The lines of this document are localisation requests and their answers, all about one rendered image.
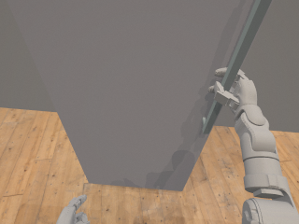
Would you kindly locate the fridge door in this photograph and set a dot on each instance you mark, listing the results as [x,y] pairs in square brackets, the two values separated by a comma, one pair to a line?
[129,79]

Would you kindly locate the handle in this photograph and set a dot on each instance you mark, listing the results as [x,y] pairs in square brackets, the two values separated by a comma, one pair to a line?
[250,30]

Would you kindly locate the left robot hand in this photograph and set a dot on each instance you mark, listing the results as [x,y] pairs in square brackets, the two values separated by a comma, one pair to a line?
[68,214]

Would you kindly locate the robot right forearm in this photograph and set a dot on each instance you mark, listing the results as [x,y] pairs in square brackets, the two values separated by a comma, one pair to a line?
[263,175]

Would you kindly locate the right robot upper arm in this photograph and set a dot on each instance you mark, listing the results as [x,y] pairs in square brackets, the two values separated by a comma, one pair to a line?
[263,211]

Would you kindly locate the right robot hand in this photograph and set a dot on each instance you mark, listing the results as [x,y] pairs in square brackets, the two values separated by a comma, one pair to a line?
[244,92]

